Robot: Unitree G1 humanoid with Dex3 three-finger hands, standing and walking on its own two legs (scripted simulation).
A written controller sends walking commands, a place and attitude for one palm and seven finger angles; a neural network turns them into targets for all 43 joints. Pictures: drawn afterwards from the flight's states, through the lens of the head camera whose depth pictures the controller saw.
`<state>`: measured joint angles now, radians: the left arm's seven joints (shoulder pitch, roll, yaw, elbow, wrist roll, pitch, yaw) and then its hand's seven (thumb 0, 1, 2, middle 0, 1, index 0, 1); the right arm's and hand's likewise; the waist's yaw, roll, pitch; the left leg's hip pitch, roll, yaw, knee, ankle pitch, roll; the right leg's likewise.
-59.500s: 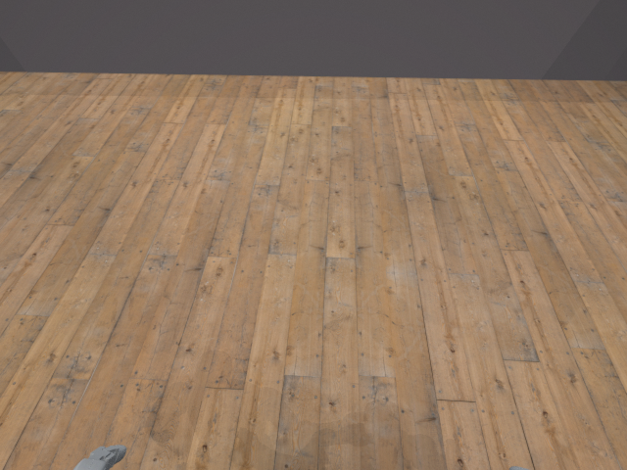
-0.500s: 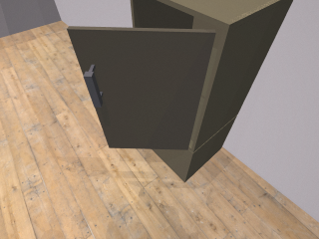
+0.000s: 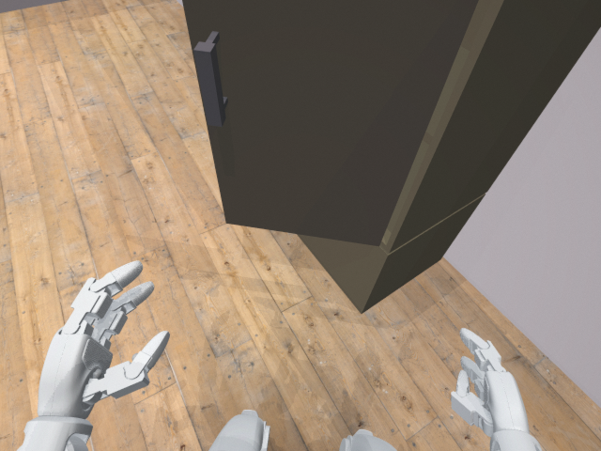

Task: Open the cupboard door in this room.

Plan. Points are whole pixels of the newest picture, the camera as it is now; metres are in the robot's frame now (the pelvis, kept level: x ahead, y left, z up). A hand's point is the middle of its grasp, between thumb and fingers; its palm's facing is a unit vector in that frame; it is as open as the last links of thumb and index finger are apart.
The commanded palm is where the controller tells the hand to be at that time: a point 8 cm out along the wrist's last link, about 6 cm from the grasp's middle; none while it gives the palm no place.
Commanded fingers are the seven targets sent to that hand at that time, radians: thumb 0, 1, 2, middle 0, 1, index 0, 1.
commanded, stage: raise the hand with hooked fingers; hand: left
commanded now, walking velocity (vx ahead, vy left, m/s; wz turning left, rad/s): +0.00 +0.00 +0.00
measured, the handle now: (215, 79) +0.60 +0.22 +0.14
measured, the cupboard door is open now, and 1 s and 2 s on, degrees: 47 47 47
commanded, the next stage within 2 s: move the hooked fingers beside the handle in 1.54 s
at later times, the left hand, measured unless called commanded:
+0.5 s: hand (123, 278) +0.28 +0.25 +0.09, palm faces -0.04 -1.00 -0.06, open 12.4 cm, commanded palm +0.25 +0.30 +0.11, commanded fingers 0.00 -0.36 0.36 -0.29 -1.11 -0.29 -1.11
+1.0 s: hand (69, 200) +0.32 +0.30 +0.16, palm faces +0.03 -1.00 -0.05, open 14.0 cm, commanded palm +0.29 +0.34 +0.16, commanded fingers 0.00 -0.50 0.30 -0.30 -1.20 -0.30 -1.20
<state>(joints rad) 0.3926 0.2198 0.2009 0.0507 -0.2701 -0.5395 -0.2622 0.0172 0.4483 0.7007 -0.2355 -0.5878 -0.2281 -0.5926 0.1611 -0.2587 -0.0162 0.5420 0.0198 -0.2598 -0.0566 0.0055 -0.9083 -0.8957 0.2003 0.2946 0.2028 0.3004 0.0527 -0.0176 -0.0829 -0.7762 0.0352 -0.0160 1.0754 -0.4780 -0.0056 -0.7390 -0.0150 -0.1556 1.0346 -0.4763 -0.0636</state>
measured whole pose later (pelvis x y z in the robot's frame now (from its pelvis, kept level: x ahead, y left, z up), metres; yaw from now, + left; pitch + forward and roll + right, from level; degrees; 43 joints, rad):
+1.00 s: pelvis +0.03 +0.03 +0.05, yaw -1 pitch +4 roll -2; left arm -0.07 0.42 0.43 0.32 -0.34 -0.16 -0.46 -0.01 -0.49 0.30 -0.30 -1.19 -0.30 -1.20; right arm 0.26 -0.26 0.08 0.60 0.05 -0.22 -0.11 0.01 -0.90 -0.89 0.21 0.30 0.21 0.30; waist 0.03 0.03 -0.04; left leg -0.42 0.01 0.03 0.71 -0.36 0.03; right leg -0.39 -0.01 -0.11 0.66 -0.33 -0.01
